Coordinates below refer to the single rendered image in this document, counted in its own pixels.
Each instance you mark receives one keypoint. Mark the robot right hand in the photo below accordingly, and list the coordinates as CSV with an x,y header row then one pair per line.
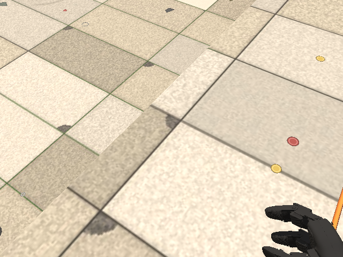
x,y
321,240

